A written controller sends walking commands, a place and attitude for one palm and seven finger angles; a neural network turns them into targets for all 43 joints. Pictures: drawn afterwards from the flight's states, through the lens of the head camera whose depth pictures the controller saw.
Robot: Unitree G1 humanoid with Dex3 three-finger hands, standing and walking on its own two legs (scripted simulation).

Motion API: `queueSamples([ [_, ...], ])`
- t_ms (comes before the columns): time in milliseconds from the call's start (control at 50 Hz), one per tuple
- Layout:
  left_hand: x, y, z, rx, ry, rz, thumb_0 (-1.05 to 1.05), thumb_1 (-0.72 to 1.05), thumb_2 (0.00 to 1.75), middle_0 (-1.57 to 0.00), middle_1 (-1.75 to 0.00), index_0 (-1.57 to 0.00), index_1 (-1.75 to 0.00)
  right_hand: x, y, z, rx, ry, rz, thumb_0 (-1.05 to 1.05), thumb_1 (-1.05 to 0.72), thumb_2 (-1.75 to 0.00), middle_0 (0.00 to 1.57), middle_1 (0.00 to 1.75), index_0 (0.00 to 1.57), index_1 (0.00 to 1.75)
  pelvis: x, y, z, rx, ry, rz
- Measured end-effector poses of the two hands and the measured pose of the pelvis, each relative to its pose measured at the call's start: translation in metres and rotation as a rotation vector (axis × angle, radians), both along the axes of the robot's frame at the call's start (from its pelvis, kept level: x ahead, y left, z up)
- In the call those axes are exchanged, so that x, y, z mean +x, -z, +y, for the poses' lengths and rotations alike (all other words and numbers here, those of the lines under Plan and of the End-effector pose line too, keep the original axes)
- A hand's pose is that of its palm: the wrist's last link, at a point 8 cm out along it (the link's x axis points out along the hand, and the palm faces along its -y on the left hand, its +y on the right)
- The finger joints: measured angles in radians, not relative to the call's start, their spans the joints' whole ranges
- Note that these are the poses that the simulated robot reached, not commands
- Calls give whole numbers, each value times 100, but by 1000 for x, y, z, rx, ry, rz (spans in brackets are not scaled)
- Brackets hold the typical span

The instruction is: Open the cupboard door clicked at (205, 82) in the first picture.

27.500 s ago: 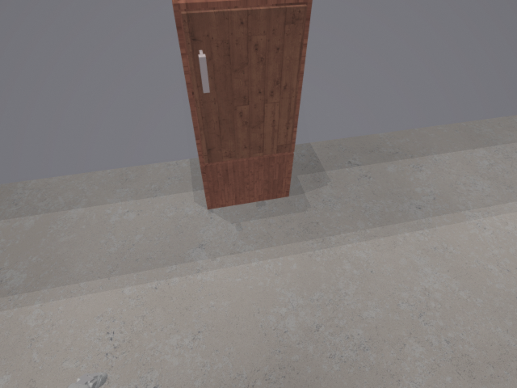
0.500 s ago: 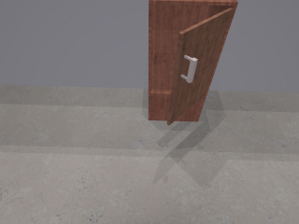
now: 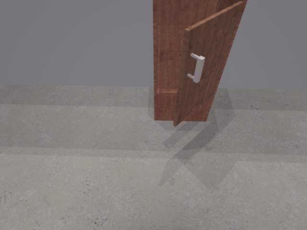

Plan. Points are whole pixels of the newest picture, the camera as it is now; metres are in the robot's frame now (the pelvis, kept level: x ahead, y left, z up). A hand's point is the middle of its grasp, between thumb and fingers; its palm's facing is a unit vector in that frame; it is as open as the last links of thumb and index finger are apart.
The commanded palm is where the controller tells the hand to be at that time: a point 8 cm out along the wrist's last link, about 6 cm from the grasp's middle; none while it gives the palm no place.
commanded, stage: look to check the result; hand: left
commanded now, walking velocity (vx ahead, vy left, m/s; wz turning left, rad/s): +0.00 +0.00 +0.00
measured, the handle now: (194, 67) +0.75 -0.14 -0.02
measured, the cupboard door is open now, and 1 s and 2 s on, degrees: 46 46 46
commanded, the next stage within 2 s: walk to a spot facing it in 0.12 s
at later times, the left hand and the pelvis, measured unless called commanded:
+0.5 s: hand out of the picture +0.05 +0.18 -0.18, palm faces -0.04 -0.97 -0.24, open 7.3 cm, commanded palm none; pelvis +0.01 -0.01 -0.01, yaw -4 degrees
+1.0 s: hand out of the picture +0.11 +0.13 -0.16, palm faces -0.29 -0.91 -0.30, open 7.3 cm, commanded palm none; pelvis +0.01 -0.05 +0.00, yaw -21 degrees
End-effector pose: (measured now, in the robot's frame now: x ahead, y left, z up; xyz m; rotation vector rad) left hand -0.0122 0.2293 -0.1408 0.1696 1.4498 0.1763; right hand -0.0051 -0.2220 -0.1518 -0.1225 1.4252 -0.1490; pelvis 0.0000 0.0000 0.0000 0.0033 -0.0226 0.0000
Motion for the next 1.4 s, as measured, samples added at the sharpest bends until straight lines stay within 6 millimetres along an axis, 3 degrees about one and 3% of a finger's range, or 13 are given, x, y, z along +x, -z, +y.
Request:
queueSamples([
  [400,49,-1,0,24,36,-68,0,91,90,-20,-30,-20,-30,43,-4,-34,-56,0,-71,0,-91,-90,20,30,20,30,13,1,-13,-2,31,10],
  [580,69,7,0,16,105,-48,0,91,90,-20,-30,-20,-30,29,2,-38,-69,96,-82,0,-91,-90,20,30,20,30,9,10,-15,4,113,24],
  [660,88,7,-3,32,156,-66,0,91,90,-20,-30,-20,-30,15,8,-45,-69,130,-83,0,-91,-90,20,30,21,30,4,15,-19,20,166,29],
  [800,125,-3,-26,82,253,-158,0,91,90,-20,-30,-20,-30,-5,28,-71,-40,205,-64,0,-91,-90,20,30,21,30,1,24,-41,25,235,27],
  [1020,138,-14,-53,59,357,-101,0,91,90,-20,-30,-20,-30,34,-6,-97,-87,315,-218,1,-91,-90,20,30,20,30,10,2,-48,42,383,55],
  [1140,156,-6,-51,21,400,-102,0,91,90,-20,-30,-21,-30,55,-20,-94,-126,346,-289,1,-91,-90,20,30,20,30,21,3,-38,29,448,58],
  [1240,184,9,-40,-9,449,-99,0,91,90,-20,-30,-21,-30,61,-29,-80,-172,380,-328,1,-91,-90,20,30,20,30,34,9,-21,11,502,68],
  [1300,210,19,-35,-27,485,-112,0,91,90,-20,-30,-21,-30,49,-28,-67,-209,394,-317,0,-91,-90,20,30,20,30,41,15,-11,-8,526,70],
  [1400,256,9,-44,-51,581,-169,1,91,90,-20,-30,-20,-30,2,-36,-41,-208,443,-198,0,-91,-90,20,30,21,30,46,4,-6,-30,596,62],
])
